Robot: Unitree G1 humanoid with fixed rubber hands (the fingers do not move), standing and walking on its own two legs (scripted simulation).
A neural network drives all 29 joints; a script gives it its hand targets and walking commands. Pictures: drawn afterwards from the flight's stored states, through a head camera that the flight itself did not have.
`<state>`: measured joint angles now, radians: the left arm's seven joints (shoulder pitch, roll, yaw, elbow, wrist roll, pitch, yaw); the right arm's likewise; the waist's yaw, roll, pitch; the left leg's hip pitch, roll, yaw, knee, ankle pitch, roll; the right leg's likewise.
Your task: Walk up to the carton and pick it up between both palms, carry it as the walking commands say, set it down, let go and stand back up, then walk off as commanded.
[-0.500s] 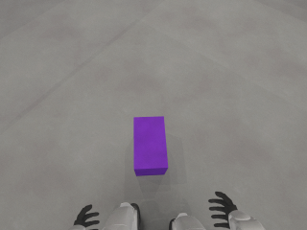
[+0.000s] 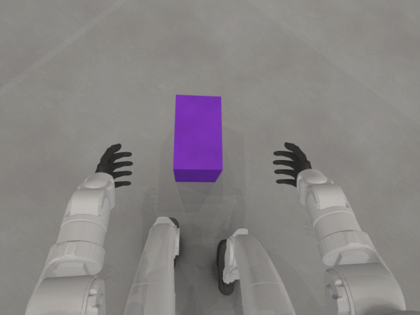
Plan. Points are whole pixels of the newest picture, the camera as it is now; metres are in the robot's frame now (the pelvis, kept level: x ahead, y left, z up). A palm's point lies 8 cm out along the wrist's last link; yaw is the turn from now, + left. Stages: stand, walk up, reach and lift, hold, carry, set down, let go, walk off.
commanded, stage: reach and lift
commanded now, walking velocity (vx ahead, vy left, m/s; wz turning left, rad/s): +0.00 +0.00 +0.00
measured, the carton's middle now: (196, 141) +0.59 +0.02 -0.57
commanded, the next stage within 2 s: none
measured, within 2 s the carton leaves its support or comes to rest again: neither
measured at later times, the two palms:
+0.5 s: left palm (121, 124) +0.47 +0.21 -0.15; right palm (276, 117) +0.50 -0.16 -0.13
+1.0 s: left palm (133, 98) +0.55 +0.19 -0.17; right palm (273, 88) +0.59 -0.16 -0.14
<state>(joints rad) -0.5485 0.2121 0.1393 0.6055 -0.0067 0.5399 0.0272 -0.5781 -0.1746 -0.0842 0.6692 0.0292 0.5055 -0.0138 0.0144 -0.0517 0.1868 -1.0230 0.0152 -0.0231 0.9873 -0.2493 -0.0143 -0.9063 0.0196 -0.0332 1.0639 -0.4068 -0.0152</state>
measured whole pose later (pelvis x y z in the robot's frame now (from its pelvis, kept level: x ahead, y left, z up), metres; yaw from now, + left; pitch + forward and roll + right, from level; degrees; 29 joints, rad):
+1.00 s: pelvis +0.04 -0.01 -0.03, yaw -4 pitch +46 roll -1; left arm -1.19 0.19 0.50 0.85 0.16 0.11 0.01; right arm -1.26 -0.21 -0.24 0.80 -0.03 0.17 -0.09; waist 0.07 -0.03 0.08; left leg -1.56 0.02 -0.03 0.96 -0.19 -0.02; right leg -1.48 0.08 0.06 1.06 -0.37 0.01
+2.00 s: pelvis -0.02 +0.00 -0.26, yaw -5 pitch +37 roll -1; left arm -1.58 0.30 0.38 1.09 0.01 0.12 0.10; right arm -1.67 -0.38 -0.12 1.10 0.12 0.17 -0.07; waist 0.08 -0.04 0.55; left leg -2.16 0.01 -0.03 1.91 -0.39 -0.02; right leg -2.06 0.11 0.02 2.03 -0.62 0.04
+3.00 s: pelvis +0.00 +0.01 -0.31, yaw -5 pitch +34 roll +0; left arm -1.78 0.34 0.30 1.12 -0.02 0.13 -0.01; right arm -1.64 -0.30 -0.20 1.19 -0.01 0.17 0.01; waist 0.09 0.01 0.52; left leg -2.24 0.02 0.01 2.12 -0.48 0.01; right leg -2.12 0.08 0.03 2.24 -0.72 0.04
